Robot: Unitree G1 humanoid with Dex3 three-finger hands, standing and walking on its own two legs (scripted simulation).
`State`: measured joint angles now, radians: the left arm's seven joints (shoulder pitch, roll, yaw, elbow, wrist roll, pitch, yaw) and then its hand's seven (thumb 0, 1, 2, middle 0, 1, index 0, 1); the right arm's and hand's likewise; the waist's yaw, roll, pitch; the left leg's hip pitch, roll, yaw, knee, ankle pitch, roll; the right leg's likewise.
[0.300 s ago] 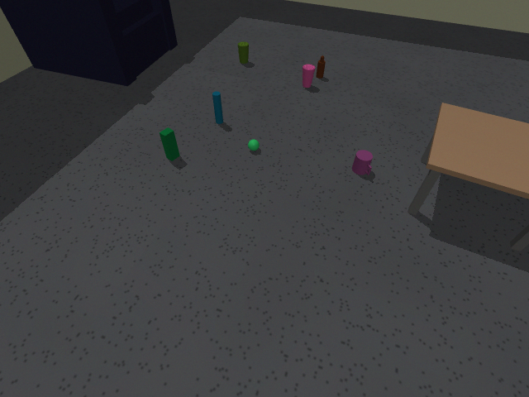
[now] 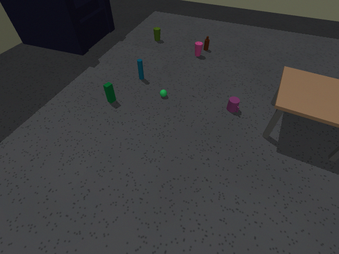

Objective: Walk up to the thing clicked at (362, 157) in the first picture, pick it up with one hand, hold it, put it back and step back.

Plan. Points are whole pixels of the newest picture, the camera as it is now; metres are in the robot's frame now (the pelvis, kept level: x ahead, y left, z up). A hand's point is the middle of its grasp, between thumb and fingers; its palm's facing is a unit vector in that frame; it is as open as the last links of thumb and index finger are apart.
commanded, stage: stand
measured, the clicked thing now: (234, 105) +1.37 -0.59 -0.73
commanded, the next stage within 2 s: walk up in 0.82 s
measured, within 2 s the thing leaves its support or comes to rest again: neither
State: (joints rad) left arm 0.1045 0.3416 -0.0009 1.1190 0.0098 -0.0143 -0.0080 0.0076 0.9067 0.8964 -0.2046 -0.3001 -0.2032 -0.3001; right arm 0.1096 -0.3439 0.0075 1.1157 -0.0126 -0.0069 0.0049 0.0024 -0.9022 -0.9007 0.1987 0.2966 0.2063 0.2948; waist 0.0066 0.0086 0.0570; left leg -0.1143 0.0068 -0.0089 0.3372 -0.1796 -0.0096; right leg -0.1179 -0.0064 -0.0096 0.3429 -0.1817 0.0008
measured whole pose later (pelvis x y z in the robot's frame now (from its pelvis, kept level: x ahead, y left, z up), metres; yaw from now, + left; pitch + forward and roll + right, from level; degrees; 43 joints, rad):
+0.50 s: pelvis +0.00 +0.00 +0.00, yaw +0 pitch -2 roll +0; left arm 0.11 0.34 0.00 1.12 0.01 -0.02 -0.01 0.01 0.91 0.90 -0.20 -0.30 -0.20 -0.30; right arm 0.12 -0.35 0.01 1.12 -0.01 -0.01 0.01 0.00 -0.90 -0.90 0.20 0.30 0.21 0.29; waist 0.00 0.01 0.06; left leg -0.11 0.01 -0.01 0.33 -0.17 -0.01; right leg -0.12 -0.01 -0.01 0.33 -0.17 0.00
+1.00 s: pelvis -0.01 -0.02 -0.01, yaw +9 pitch +0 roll +1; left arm 0.05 0.39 0.06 0.95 0.01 0.02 -0.03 0.01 0.91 0.90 -0.20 -0.30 -0.20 -0.30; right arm 0.20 -0.36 -0.04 0.99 -0.03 0.01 0.01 0.00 -0.90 -0.90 0.20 0.30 0.21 0.30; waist -0.01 -0.02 0.11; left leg -0.27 -0.04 -0.15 0.48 -0.21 -0.02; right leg -0.24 0.00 -0.06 0.51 -0.27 -0.03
